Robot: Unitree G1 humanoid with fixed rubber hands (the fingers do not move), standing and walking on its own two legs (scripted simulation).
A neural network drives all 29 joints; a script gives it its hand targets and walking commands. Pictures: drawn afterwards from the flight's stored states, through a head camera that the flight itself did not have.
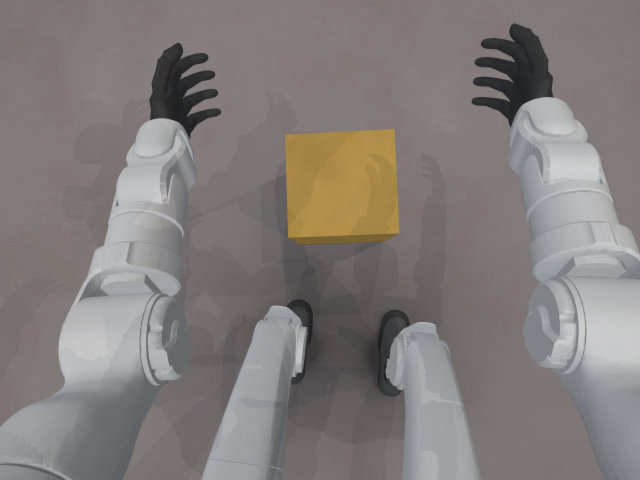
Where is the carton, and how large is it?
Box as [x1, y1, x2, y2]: [285, 129, 398, 244]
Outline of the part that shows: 393,129 285,135 288,237 300,244 384,241 398,233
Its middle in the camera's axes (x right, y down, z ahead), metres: +0.05 -0.11 +0.86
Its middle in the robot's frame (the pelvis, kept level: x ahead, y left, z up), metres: +0.49 +0.04 -0.51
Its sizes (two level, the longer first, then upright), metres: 0.210 0.200 0.250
